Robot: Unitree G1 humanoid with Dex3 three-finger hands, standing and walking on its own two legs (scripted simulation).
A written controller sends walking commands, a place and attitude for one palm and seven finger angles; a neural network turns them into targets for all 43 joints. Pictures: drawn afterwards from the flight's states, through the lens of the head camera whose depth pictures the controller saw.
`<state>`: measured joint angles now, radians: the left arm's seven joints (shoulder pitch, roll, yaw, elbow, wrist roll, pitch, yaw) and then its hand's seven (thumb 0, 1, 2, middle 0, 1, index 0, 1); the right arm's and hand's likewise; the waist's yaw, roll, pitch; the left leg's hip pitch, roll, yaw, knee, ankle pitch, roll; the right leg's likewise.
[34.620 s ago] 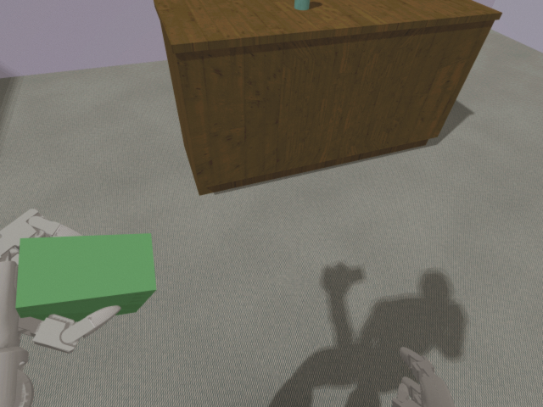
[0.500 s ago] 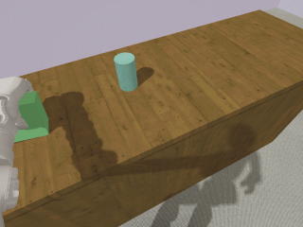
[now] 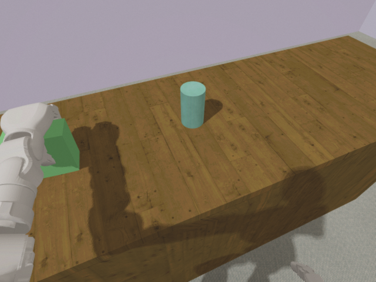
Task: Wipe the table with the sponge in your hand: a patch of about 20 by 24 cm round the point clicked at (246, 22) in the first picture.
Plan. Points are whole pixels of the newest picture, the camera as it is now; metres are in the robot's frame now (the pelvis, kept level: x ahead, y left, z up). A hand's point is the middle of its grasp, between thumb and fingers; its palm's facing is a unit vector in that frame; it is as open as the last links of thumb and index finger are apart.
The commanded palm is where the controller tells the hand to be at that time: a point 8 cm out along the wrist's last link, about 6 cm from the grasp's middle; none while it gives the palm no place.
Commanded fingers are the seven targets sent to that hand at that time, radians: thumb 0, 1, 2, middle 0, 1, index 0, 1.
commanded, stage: slide back across to the first lane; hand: left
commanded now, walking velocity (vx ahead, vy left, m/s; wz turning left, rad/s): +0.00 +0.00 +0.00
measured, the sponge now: (47, 155) +0.36 +0.36 +0.06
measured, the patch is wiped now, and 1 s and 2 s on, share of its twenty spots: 0.95 0.95 0.95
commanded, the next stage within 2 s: wipe back along the first lane in 0.12 s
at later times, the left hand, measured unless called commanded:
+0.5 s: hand (27, 149) +0.34 +0.37 +0.11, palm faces -0.01 -0.04 -1.00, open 9.9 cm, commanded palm +0.30 +0.35 +0.14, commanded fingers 0.00 0.10 1.30 -1.20 -1.60 -1.20 -1.60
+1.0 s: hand (29, 164) +0.31 +0.35 +0.11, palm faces +0.02 -0.02 -1.00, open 10.0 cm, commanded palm +0.26 +0.32 +0.13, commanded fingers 0.00 0.10 1.30 -1.20 -1.60 -1.20 -1.60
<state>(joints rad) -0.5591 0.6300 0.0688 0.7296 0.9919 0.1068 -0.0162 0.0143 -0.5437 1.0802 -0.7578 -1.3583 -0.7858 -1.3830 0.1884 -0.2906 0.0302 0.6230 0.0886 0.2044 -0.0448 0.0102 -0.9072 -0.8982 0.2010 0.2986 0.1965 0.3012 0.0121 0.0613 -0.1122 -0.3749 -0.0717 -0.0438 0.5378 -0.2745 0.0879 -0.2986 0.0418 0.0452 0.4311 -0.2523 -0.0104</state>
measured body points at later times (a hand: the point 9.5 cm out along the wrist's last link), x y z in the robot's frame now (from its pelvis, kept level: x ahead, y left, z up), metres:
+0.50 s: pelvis +0.01 +0.01 +0.00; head +0.03 +0.00 +0.45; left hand +0.34 +0.37 +0.16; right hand +0.18 -0.23 -0.10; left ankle -0.01 +0.06 -0.74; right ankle -0.02 -0.14 -0.74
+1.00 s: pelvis +0.02 -0.01 +0.00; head +0.03 -0.03 +0.45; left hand +0.30 +0.34 +0.16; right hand +0.22 -0.24 -0.10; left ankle -0.01 +0.06 -0.74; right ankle -0.02 -0.14 -0.74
